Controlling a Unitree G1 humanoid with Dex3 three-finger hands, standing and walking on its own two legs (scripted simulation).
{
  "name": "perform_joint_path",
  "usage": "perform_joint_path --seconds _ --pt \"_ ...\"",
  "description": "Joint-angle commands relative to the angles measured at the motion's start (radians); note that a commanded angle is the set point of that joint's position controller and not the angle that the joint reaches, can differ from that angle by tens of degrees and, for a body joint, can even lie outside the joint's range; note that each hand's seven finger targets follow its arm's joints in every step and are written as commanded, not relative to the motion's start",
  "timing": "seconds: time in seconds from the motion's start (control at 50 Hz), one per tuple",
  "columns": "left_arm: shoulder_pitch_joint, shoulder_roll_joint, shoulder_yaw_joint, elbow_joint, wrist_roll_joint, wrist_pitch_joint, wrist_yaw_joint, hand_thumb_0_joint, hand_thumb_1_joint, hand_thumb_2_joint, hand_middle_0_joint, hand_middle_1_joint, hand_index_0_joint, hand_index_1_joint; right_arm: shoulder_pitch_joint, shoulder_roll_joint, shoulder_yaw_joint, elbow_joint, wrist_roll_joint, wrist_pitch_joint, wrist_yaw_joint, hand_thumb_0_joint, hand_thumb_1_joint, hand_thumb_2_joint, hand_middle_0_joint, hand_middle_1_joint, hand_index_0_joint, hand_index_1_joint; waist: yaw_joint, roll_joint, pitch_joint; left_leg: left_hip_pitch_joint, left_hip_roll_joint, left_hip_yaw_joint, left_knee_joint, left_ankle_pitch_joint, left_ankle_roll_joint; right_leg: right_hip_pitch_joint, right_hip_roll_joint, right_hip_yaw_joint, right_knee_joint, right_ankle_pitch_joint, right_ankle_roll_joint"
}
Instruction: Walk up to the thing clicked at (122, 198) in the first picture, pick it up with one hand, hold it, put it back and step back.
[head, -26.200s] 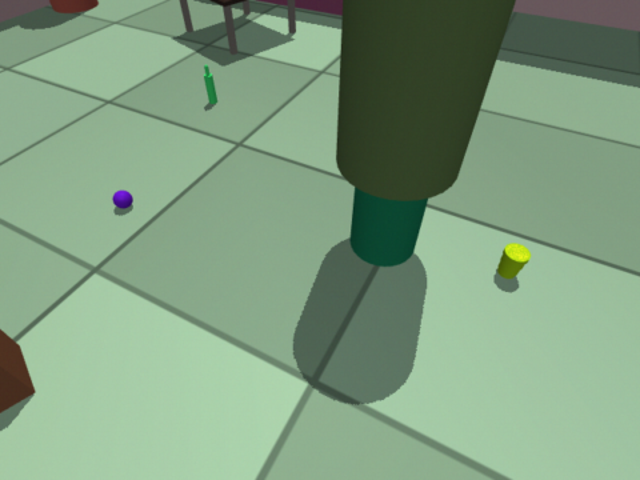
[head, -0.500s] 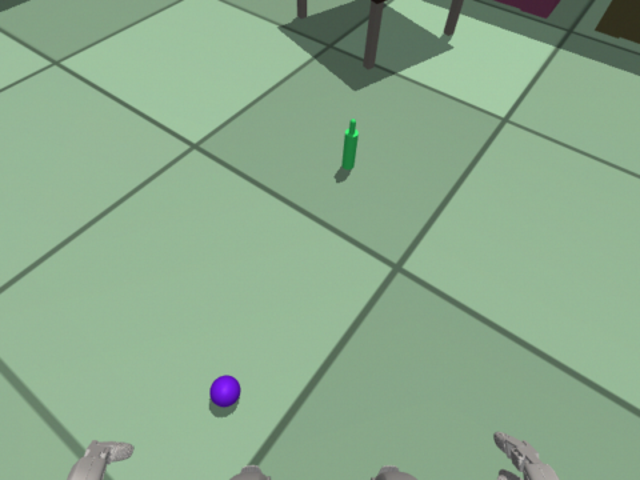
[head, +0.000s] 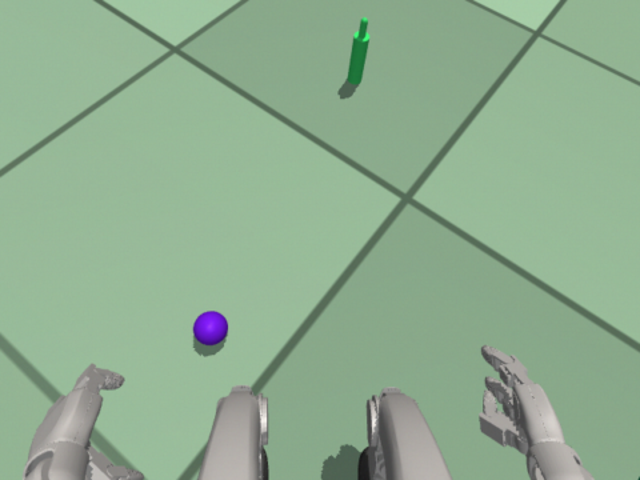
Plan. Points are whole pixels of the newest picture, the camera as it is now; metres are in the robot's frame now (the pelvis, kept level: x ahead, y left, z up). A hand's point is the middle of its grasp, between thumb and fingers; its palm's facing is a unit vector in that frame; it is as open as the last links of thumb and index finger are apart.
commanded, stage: rise first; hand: left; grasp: from above
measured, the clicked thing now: (210, 328) +0.44 +0.24 -0.55
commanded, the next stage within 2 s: approach in 1.78 s
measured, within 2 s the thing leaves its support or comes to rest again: neither
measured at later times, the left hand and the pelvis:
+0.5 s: hand (152, 370) +0.30 +0.29 -0.32, palm faces -0.48 -0.24 -0.84, open 14.1 cm; pelvis -0.06 +0.00 -0.17, yaw -4 degrees
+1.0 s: hand (168, 354) +0.35 +0.29 -0.39, palm faces -0.47 -0.04 -0.88, open 14.2 cm; pelvis -0.07 +0.01 -0.23, yaw -5 degrees
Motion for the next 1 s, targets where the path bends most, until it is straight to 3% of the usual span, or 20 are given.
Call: perform_joint_path --seconds 0.0,0.04,0.1,0.16,0.26,0.32,0.46,0.58,0.74,0.88,0.98 --pt "-0.125 0.255 0.093 -0.118 0.102 -0.087 0.074 0.0 -0.58 1.011 -0.06 -1.078 -0.054 -1.085 0.029 -0.182 -0.077 -0.067 0.007 -0.027 -0.004 0.0 -0.888 -0.898 0.2 0.3 0.2 0.3 0.02 0.142 -0.446 0.274 -0.021 -0.015 -0.077 0.352 0.013 -0.025 0.046 -0.028 -0.003 0.31 -0.059" --pt "-0.171 0.276 0.099 -0.082 0.144 -0.09 0.096 0.0 -0.595 1.019 -0.065 -1.071 -0.056 -1.08 0.032 -0.185 -0.079 -0.046 0.01 -0.014 0.002 0.0 -0.902 -0.903 0.2 0.3 0.2 0.3 0.02 0.131 -0.485 0.226 -0.023 -0.011 -0.013 0.395 0.018 -0.067 0.049 -0.031 0.049 0.34 -0.06" --pt "-0.302 0.308 0.098 -0.054 0.191 -0.094 0.118 0.0 -0.593 1.018 -0.075 -1.069 -0.068 -1.076 0.046 -0.181 -0.083 -0.015 0.005 -0.001 0.009 0.0 -0.916 -0.907 0.2 0.3 0.2 0.3 0.023 0.116 -0.531 0.125 -0.028 0.018 0.079 0.368 0.029 -0.095 0.052 -0.022 0.082 0.339 -0.056" --pt "-0.41 0.317 0.081 0.006 0.225 -0.104 0.118 0.0 -0.578 1.021 -0.069 -1.065 -0.065 -1.07 0.058 -0.183 -0.089 0.009 -0.003 0.006 0.016 0.0 -0.901 -0.903 0.2 0.3 0.2 0.3 0.013 0.071 -0.569 0.028 -0.03 0.028 0.159 0.278 0.037 -0.125 0.055 -0.022 0.114 0.278 -0.052" --pt "-0.58 0.406 0.084 0.081 0.292 -0.145 0.104 0.0 -0.544 1.031 -0.066 -1.041 -0.058 -1.05 0.075 -0.189 -0.094 0.035 -0.015 0.02 0.017 0.0 -0.869 -0.896 0.199 0.3 0.2 0.3 0.009 0.037 -0.604 -0.118 -0.032 0.04 0.24 0.123 0.043 -0.151 0.061 -0.024 0.156 0.138 -0.049" --pt "-0.625 0.465 0.106 0.127 0.338 -0.168 0.111 0.0 -0.548 1.042 -0.059 -1.049 -0.053 -1.057 0.083 -0.194 -0.092 0.046 -0.018 0.035 0.02 0.0 -0.868 -0.896 0.2 0.3 0.2 0.3 0.02 0.035 -0.594 -0.176 -0.032 0.041 0.268 0.079 0.045 -0.188 0.066 -0.03 0.184 0.077 -0.051" --pt "-0.738 0.485 0.088 0.202 0.438 -0.218 0.148 0.0 -0.562 1.053 -0.049 -1.045 -0.045 -1.051 0.101 -0.202 -0.082 0.079 -0.026 0.074 0.029 0.0 -0.877 -0.898 0.2 0.3 0.2 0.3 0.003 0.099 -0.534 -0.231 -0.033 0.014 0.312 0.0 0.043 -0.36 0.076 -0.072 0.29 0.018 -0.067" --pt "-0.828 0.494 0.069 0.274 0.521 -0.239 0.211 0.0 -0.57 1.053 -0.056 -1.0 -0.048 -1.008 0.135 -0.215 -0.072 0.111 -0.042 0.11 0.047 0.0 -0.895 -0.901 0.2 0.299 0.2 0.299 -0.027 0.174 -0.536 -0.206 -0.031 -0.004 0.365 0.072 0.034 -0.447 0.071 -0.095 0.377 0.098 -0.071" --pt "-0.918 0.498 0.035 0.389 0.611 -0.231 0.273 0.0 -0.563 1.041 -0.06 -0.983 -0.051 -0.99 0.143 -0.226 -0.068 0.136 -0.069 0.127 0.06 0.0 -0.896 -0.901 0.2 0.3 0.2 0.3 -0.049 0.195 -0.511 -0.236 -0.033 0.0 0.413 0.037 0.034 -0.531 0.073 -0.105 0.416 0.07 -0.073" --pt "-1.0 0.509 0.017 0.459 0.66 -0.235 0.305 0.0 -0.552 1.023 -0.062 -0.99 -0.059 -0.993 0.133 -0.224 -0.056 0.146 -0.089 0.128 0.072 0.0 -0.898 -0.901 0.2 0.3 0.2 0.3 -0.074 0.188 -0.485 -0.302 -0.038 0.0 0.459 0.002 0.04 -0.573 0.073 -0.11 0.447 0.045 -0.072" --pt "-1.048 0.518 0.02 0.463 0.689 -0.25 0.327 0.0 -0.532 0.999 -0.066 -1.006 -0.071 -0.999 0.145 -0.223 -0.052 0.155 -0.1 0.127 0.077 0.0 -0.9 -0.901 0.2 0.3 0.2 0.3 -0.075 0.202 -0.534 -0.29 -0.04 0.009 0.501 0.057 0.04 -0.565 0.075 -0.108 0.473 0.094 -0.07"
